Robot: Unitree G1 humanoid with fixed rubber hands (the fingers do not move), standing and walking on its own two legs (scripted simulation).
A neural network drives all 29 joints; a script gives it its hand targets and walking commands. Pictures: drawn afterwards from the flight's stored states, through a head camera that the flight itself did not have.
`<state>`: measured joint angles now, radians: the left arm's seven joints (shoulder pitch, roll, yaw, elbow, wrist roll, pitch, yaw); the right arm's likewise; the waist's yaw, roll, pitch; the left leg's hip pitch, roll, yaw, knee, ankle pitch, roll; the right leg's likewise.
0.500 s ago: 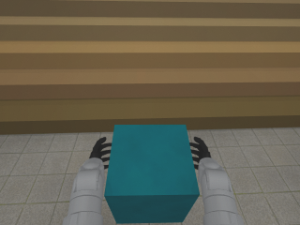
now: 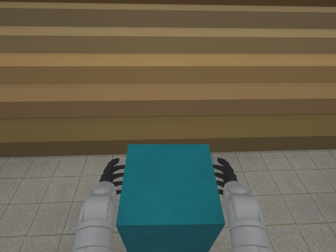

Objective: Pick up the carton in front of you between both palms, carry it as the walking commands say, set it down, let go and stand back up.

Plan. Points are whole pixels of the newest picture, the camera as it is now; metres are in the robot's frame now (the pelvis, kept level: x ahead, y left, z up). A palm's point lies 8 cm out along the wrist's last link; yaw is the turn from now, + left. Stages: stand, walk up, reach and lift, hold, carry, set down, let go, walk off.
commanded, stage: hold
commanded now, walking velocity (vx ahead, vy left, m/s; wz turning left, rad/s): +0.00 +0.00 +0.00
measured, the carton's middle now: (168, 202) +0.29 +0.00 -0.04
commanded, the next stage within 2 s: carry in 0.84 s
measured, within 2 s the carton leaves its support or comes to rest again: neither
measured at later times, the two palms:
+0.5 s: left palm (105, 187) +0.28 +0.15 +0.05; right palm (232, 186) +0.28 -0.15 +0.05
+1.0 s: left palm (107, 178) +0.30 +0.15 +0.06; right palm (230, 177) +0.30 -0.15 +0.06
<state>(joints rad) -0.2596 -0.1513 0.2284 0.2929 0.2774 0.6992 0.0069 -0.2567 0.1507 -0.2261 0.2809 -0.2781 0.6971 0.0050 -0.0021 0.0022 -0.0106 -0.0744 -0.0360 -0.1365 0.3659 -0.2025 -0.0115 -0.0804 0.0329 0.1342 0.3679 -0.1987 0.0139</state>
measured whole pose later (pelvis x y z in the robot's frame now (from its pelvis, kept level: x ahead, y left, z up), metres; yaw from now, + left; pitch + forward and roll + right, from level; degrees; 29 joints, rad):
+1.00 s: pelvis +0.01 +0.00 -0.01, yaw +0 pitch +0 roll +0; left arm -0.23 -0.14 0.18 0.11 0.22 0.82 0.03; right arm -0.24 0.15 -0.18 0.11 -0.23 0.82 -0.02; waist 0.00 0.00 -0.12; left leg -0.23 0.00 -0.05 0.51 -0.32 -0.01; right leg -0.25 -0.01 0.05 0.53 -0.34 0.01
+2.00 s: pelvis +0.52 +0.05 +0.00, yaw -3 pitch +4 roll -1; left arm -0.27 -0.15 0.15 -0.46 0.11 1.25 0.10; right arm -0.26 0.15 -0.16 -0.46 -0.08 1.24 -0.10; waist -0.04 0.01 -0.03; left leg -0.20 0.01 0.25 0.33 -0.21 0.10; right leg -0.60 -0.10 -0.08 0.99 -0.23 -0.02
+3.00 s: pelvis +1.20 +0.09 +0.09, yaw -4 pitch +5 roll +2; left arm -0.73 -0.05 0.34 -0.13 0.08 1.27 0.10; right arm -0.73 0.07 -0.24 -0.09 -0.05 1.23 -0.14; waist -0.15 0.00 0.21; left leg -0.63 -0.11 0.09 0.93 -0.35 0.12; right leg -0.62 0.14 0.15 1.78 -0.34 -0.05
